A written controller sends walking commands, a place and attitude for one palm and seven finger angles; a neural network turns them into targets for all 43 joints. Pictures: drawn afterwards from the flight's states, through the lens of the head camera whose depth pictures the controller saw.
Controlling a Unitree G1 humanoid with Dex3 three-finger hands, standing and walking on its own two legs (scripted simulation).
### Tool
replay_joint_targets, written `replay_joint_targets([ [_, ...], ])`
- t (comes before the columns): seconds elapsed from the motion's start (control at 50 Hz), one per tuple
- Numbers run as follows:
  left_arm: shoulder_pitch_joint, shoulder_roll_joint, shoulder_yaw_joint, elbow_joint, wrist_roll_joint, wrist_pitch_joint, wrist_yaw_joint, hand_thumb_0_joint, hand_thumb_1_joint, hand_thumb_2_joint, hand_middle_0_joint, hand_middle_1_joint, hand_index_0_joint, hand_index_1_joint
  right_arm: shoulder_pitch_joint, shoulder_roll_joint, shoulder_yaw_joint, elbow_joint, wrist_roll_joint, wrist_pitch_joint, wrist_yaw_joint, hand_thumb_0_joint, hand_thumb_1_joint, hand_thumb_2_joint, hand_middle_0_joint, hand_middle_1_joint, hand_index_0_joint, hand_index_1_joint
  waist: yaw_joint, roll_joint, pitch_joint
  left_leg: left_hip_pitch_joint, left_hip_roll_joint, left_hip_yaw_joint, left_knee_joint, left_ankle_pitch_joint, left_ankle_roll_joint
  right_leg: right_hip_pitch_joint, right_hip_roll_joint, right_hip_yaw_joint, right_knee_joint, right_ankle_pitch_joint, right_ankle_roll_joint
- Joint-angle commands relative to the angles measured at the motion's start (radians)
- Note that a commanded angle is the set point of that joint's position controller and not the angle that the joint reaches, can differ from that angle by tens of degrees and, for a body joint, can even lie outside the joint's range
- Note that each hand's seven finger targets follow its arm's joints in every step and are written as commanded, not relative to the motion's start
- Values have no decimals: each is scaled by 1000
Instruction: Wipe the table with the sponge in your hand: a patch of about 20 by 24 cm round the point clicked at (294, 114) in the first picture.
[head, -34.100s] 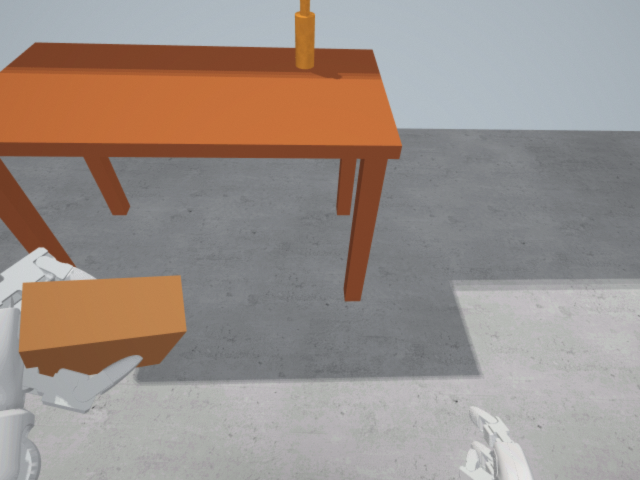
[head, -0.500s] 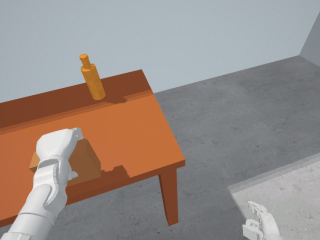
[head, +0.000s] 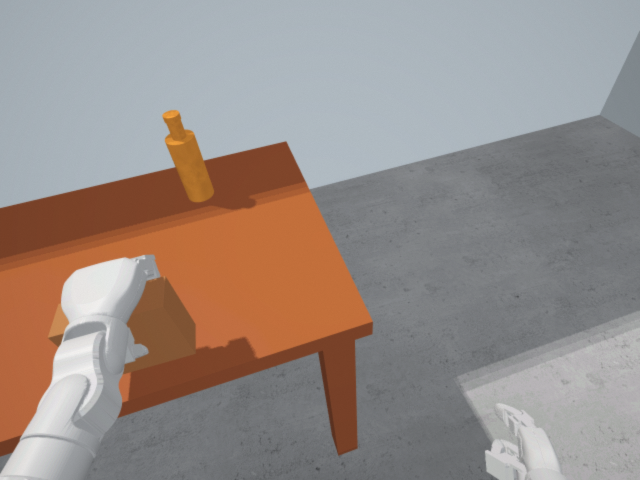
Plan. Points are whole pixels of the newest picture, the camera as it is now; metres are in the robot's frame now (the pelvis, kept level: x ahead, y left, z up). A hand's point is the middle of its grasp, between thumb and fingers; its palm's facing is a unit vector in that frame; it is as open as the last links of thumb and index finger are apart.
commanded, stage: lower the sponge onto the table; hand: left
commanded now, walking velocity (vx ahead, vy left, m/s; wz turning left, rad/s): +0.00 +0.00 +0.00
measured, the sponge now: (136, 337) +0.28 +0.30 +0.02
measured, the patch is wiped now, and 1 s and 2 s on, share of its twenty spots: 0.00 0.00 0.20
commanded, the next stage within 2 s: wipe forward along the first lane in 1.54 s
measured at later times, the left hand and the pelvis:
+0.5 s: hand (117, 315) +0.28 +0.30 +0.07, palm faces -0.03 -0.05 -1.00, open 9.7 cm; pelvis -0.01 +0.00 +0.00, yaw +0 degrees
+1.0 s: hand (129, 330) +0.28 +0.30 +0.04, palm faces -0.08 -0.07 -0.99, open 9.7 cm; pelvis -0.01 +0.00 +0.00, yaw +0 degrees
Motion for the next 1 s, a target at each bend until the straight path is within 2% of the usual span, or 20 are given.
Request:
replay_joint_targets([
  [0.0,-287,244,127,-202,20,50,54,0,100,1300,-1200,-1600,-1200,-1600,-180,-112,-26,-167,1,-37,1,0,-900,-900,200,300,200,300,-2,-24,-221,70,-32,7,-28,322,37,90,4,17,-31,374,-16],
  [0.08,-293,269,125,-202,21,76,24,0,100,1300,-1200,-1600,-1200,-1600,-197,-125,-24,-168,0,-30,-2,0,-900,-900,200,300,200,300,3,-48,-212,78,-35,1,-34,290,41,72,9,32,-45,338,-17],
  [0.1,-328,206,66,-221,13,69,17,0,100,1300,-1200,-1600,-1200,-1600,-191,-114,-23,-177,4,-35,-2,0,-900,-900,200,300,200,300,-18,-53,-202,83,-31,3,-34,278,44,61,4,17,-46,325,-11],
  [0.18,-366,282,119,-218,34,45,11,0,100,1300,-1200,-1600,-1200,-1600,-180,-120,-22,-165,-4,-34,-6,0,-900,-900,200,300,200,300,-7,-39,-210,94,-32,-3,-38,260,42,50,13,33,-54,289,-19],
  [0.2,-363,232,80,-217,30,36,12,0,100,1300,-1200,-1600,-1200,-1600,-176,-110,-21,-172,-2,-39,-7,0,-900,-900,200,300,200,300,-13,-28,-204,91,-33,3,-36,247,46,50,7,19,-53,278,-14],
  [0.28,-388,354,191,-179,50,24,35,0,100,1300,-1200,-1600,-1200,-1600,-176,-122,-20,-155,-7,-31,-12,0,-900,-900,200,300,200,300,13,-13,-224,75,-38,-1,-46,243,38,71,14,43,-58,269,-26],
  [0.3,-395,271,126,-194,42,18,38,0,100,1300,-1200,-1600,-1200,-1600,-175,-107,-19,-164,-4,-37,-10,0,-900,-900,200,300,200,300,0,-15,-239,82,-37,6,-41,259,40,87,8,23,-48,293,-20],
  [0.38,-319,300,168,-123,36,46,41,0,100,1300,-1200,-1600,-1200,-1600,-175,-121,-21,-151,-3,-26,-4,0,-900,-900,200,300,200,300,10,-15,-212,65,-36,2,-45,267,35,81,13,38,-56,308,-26],
  [0.4,-311,249,125,-117,25,49,36,0,100,1300,-1200,-1600,-1200,-1600,-171,-116,-22,-158,2,-27,-2,0,-900,-900,200,300,200,300,-3,-38,-195,53,-34,7,-43,259,38,82,8,20,-54,309,-19],
  [0.48,-306,259,119,-137,23,48,12,0,100,1300,-1200,-1600,-1200,-1600,-176,-126,-24,-165,2,-25,0,0,-900,-900,200,300,200,300,-2,-38,-202,60,-35,0,-38,250,41,65,12,33,-55,300,-20],
  [0.5,-330,202,66,-160,21,35,8,0,100,1300,-1200,-1600,-1200,-1600,-168,-118,-26,-169,3,-31,0,0,-900,-900,200,300,200,300,-19,-28,-207,73,-33,5,-31,256,46,56,8,21,-51,305,-16],
  [0.58,-307,296,159,-177,33,-8,27,0,100,1300,-1200,-1600,-1200,-1600,-151,-126,-33,-162,-8,-37,-2,0,-900,-900,200,300,200,300,3,-43,-220,71,-32,-7,-26,267,44,58,16,35,-45,311,-21],
  [0.66,-342,279,160,-149,47,-30,73,0,100,1300,-1200,-1600,-1200,-1600,-137,-118,-39,-143,-6,-44,-6,0,-900,-900,200,300,200,300,1,-26,-227,66,-32,2,-21,261,41,46,14,23,-38,302,-20],
  [0.68,-341,335,207,-151,51,-24,84,0,100,1300,-1200,-1600,-1200,-1600,-145,-125,-37,-142,-8,-41,-8,0,-900,-900,200,300,200,300,13,-14,-237,58,-36,-1,-26,251,39,59,19,44,-40,290,-26],
  [0.7,-348,274,159,-158,46,-28,92,0,100,1300,-1200,-1600,-1200,-1600,-143,-114,-38,-146,-5,-46,-7,0,-900,-900,200,300,200,300,-1,0,-244,61,-34,7,-20,263,40,67,11,27,-32,309,-22],
  [0.78,-295,263,152,-118,39,4,94,0,100,1300,-1200,-1600,-1200,-1600,-152,-124,-38,-139,-2,-42,-1,0,-900,-900,200,300,200,300,3,-6,-226,50,-33,-2,-23,266,35,56,17,35,-35,311,-26],
  [0.8,-305,195,92,-110,33,9,89,0,100,1300,-1200,-1600,-1200,-1600,-147,-115,-38,-142,1,-45,0,0,-900,-900,200,300,200,300,-14,-15,-215,55,-29,3,-19,256,39,43,13,19,-33,302,-19],
  [0.86,-330,232,108,-55,37,20,73,0,100,1300,-1200,-1600,-1200,-1600,-141,-125,-37,-131,2,-43,-4,0,-900,-900,200,300,200,300,-16,-67,-195,37,-32,0,-18,222,43,24,13,19,-40,283,-16],
  [0.92,-377,209,79,-75,43,-2,64,0,100,1300,-1200,-1600,-1200,-1600,-133,-120,-36,-139,-1,-48,-7,0,-900,-900,200,300,200,300,-24,-59,-210,49,-35,1,-9,217,47,16,12,20,-35,276,-15],
  [0.98,-350,277,148,-88,56,-28,76,0,100,1300,-1200,-1600,-1200,-1600,-125,-124,-42,-143,-8,-44,-6,0,-900,-900,200,300,200,300,-2,-26,-244,48,-36,-6,-4,243,43,34,18,36,-26,293,-25],
])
